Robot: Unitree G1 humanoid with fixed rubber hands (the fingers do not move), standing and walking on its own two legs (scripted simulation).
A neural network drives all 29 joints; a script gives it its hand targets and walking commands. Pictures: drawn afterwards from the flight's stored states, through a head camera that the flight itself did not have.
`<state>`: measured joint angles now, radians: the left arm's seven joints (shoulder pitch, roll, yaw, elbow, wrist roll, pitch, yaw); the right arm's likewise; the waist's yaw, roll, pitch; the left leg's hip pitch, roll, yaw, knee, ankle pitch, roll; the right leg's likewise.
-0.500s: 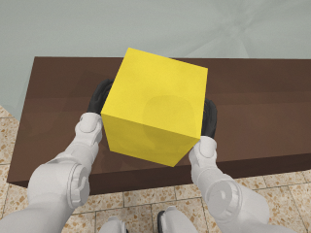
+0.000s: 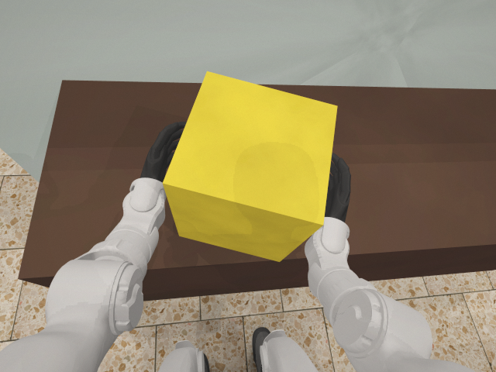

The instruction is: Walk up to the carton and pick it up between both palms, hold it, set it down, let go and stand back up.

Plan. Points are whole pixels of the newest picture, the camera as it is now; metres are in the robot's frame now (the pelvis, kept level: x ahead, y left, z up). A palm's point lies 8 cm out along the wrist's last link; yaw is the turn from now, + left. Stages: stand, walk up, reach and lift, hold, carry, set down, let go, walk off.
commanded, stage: reach and lift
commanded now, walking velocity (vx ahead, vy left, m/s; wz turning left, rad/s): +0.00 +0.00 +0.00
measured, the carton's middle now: (248, 179) +0.44 -0.03 -0.04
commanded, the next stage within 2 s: none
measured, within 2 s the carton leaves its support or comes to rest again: leaves its support in 0.40 s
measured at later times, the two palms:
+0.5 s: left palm (163, 171) +0.43 +0.11 +0.01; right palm (344, 215) +0.36 -0.18 -0.01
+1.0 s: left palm (171, 145) +0.43 +0.09 +0.09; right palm (383, 186) +0.37 -0.20 +0.08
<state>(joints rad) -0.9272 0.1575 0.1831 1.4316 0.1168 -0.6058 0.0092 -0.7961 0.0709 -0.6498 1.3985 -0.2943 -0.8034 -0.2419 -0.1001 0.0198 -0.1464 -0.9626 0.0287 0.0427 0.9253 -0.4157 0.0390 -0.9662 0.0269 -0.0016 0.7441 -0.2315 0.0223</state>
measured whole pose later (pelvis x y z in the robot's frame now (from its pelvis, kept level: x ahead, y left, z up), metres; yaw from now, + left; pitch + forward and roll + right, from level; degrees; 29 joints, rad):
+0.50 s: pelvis -0.01 -0.01 +0.00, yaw +0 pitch +25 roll -4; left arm -0.93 0.15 0.02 1.44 0.09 -0.47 0.08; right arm -0.71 0.05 -0.44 1.30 -0.15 -0.62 -0.26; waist -0.08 0.02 -0.22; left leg -0.96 0.03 0.04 0.91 -0.39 0.04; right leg -0.97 0.03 0.00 0.72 -0.20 0.02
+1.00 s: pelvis -0.02 -0.02 +0.01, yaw +1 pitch +22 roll -3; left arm -0.93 0.14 -0.13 1.31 -0.05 -0.23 0.12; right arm -0.62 0.03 -0.28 0.78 0.03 -0.06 -0.22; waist -0.08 0.05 -0.31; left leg -0.87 0.03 0.03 0.86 -0.37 0.04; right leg -0.89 0.04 0.00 0.70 -0.19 0.02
